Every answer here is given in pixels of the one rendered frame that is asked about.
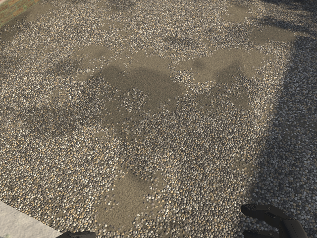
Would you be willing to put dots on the robot right hand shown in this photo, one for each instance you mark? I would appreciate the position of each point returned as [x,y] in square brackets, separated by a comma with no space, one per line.
[288,227]

